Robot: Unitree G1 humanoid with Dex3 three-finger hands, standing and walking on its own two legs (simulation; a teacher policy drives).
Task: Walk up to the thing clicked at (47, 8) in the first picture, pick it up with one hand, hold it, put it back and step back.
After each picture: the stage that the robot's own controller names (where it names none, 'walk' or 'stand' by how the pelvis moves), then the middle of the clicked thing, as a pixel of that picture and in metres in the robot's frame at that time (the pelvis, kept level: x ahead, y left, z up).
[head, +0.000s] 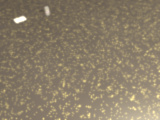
stand; (47, 11) +2.25 +0.54 -0.72
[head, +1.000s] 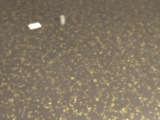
walk; (62, 19) +2.16 +0.25 -0.71
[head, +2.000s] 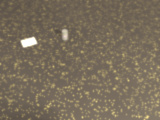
walk; (64, 34) +1.50 +0.16 -0.72
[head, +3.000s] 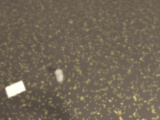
walk; (59, 75) +0.94 +0.21 -0.71
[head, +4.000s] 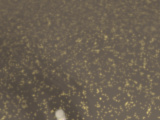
walk; (60, 116) +0.54 +0.24 -0.70
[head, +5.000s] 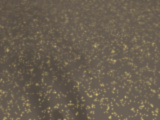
stand; out of the picture +0.39 +0.16 -0.70
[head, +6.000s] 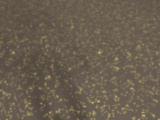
stand; out of the picture +0.38 +0.15 -0.72
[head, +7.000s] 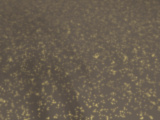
stand; out of the picture +0.37 +0.18 -0.72
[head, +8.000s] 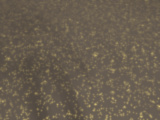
stand; out of the picture +0.36 +0.18 -0.73
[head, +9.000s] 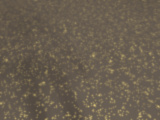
go down; out of the picture +0.36 +0.19 -0.73
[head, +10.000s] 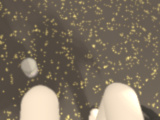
go down; (30, 68) +0.44 +0.21 -0.35
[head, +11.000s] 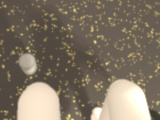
approach; (28, 64) +0.44 +0.21 -0.30
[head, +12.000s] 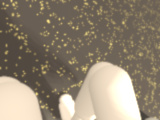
close in; out of the picture +0.43 +0.25 -0.22
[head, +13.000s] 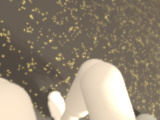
close; out of the picture +0.43 +0.27 -0.22
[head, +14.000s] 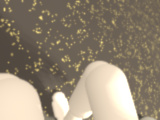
lift; out of the picture +0.40 +0.25 -0.23
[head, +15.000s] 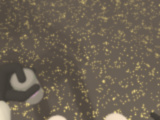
lift; (28, 87) +0.33 +0.19 -0.01
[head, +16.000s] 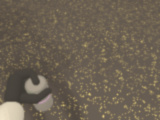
hold; (40, 94) +0.32 +0.16 +0.01
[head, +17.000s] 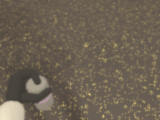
hold; (40, 93) +0.33 +0.16 +0.00
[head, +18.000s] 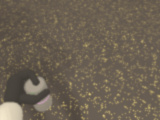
crouch; (39, 94) +0.33 +0.17 +0.00
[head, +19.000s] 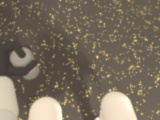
crouch; (26, 64) +0.42 +0.19 -0.09
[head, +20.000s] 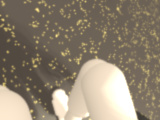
lower; out of the picture +0.43 +0.27 -0.23
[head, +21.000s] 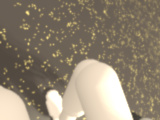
lower; out of the picture +0.43 +0.28 -0.23
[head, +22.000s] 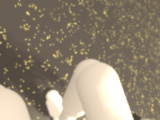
lower; out of the picture +0.43 +0.28 -0.23
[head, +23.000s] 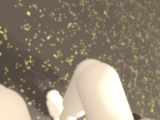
lower; out of the picture +0.43 +0.28 -0.23
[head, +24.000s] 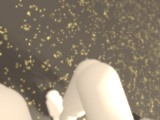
loosen; out of the picture +0.43 +0.28 -0.23
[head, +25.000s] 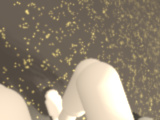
withdraw; out of the picture +0.42 +0.27 -0.23
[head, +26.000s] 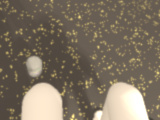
walk; (34, 67) +0.45 +0.21 -0.31
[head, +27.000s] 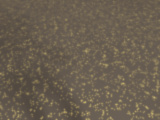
stand; out of the picture +0.36 +0.17 -0.66
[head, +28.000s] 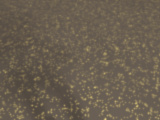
stand; out of the picture +0.39 +0.18 -0.67
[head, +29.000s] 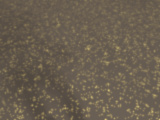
stand; out of the picture +0.38 +0.18 -0.67
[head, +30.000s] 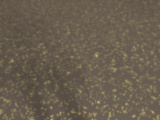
stand; out of the picture +0.40 +0.17 -0.72
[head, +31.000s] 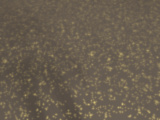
stand; out of the picture +0.37 +0.19 -0.73
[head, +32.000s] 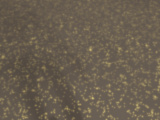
walk; out of the picture +0.37 +0.19 -0.72
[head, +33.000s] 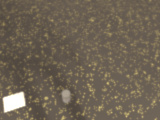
walk; (66, 96) +0.55 +0.12 -0.69
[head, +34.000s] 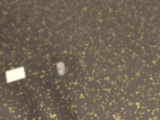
walk; (60, 68) +0.85 +0.18 -0.70
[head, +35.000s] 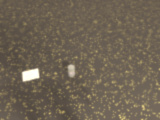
stand; (71, 71) +1.00 +0.14 -0.71
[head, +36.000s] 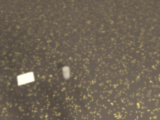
stand; (66, 72) +0.99 +0.18 -0.73
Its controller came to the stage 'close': yes
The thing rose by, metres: 0.71
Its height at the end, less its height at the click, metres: +0.00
